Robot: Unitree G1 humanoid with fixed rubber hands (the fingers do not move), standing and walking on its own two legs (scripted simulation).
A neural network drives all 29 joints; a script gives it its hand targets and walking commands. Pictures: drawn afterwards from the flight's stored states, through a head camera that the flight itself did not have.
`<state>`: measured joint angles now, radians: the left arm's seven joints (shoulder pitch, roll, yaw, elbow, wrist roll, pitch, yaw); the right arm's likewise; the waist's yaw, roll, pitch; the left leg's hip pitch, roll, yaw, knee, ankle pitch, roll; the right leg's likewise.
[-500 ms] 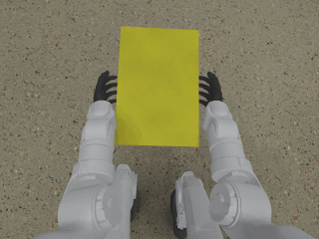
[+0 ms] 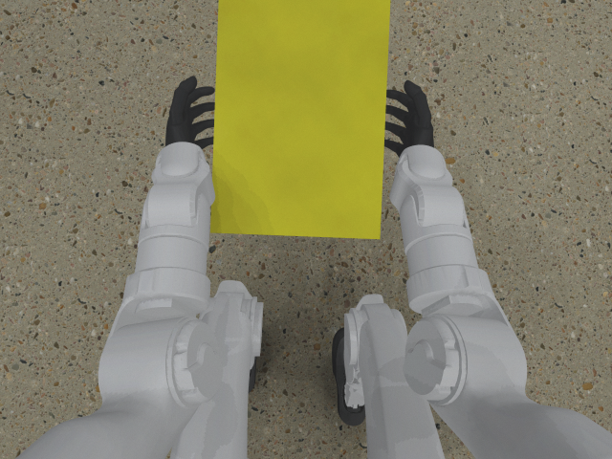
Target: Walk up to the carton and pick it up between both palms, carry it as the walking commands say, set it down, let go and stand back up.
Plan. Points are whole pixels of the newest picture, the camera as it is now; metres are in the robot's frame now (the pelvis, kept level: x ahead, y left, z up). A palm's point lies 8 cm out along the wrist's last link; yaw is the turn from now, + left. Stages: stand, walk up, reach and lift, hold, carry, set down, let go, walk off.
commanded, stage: set down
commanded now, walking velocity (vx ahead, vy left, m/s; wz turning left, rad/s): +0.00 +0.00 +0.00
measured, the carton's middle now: (298, 132) +0.53 +0.04 -0.17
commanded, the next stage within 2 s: none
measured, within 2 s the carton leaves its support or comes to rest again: rests again in 1.86 s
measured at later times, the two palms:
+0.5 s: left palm (200, 147) +0.50 +0.18 -0.17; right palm (393, 154) +0.51 -0.10 -0.17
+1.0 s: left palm (210, 150) +0.52 +0.18 -0.26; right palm (379, 156) +0.53 -0.10 -0.25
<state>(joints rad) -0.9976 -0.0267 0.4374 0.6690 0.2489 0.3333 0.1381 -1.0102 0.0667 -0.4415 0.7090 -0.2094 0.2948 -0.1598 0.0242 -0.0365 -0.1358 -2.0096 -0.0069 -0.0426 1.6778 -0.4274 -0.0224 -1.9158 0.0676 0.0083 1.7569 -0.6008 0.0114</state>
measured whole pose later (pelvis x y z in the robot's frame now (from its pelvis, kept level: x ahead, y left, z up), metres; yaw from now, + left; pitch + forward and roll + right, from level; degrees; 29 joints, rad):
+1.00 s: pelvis -0.01 +0.00 -0.10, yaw -1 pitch +42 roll -2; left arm -1.37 0.19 0.34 0.84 0.12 0.30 0.11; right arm -1.36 -0.12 -0.34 0.84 -0.06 0.27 -0.16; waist 0.04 -0.04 0.22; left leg -2.29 -0.01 -0.05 2.02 -0.46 -0.02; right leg -2.18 0.09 0.00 2.11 -0.66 0.03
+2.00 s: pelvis -0.01 +0.00 -0.14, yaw -2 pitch +37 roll +0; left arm -1.49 0.30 0.32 1.00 0.05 0.24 0.02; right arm -1.47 -0.16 -0.32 0.92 -0.05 0.23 -0.12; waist 0.05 -0.03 0.37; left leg -2.30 0.01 -0.04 2.15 -0.50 -0.03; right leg -2.21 0.14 0.02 2.24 -0.69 0.04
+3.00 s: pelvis -0.01 +0.00 -0.14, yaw -2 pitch +36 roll +0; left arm -1.51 0.30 0.42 1.07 0.07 0.15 -0.04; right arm -1.49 -0.17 -0.32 0.97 -0.08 0.15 -0.07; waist 0.06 -0.02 0.41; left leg -2.28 0.01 -0.05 2.18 -0.53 -0.04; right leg -2.18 0.14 0.01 2.27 -0.71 0.04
